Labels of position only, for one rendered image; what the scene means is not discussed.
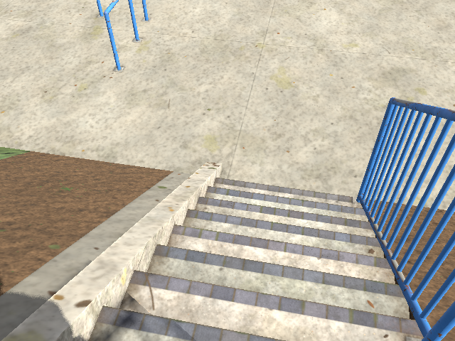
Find stairs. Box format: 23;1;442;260
88;178;424;341

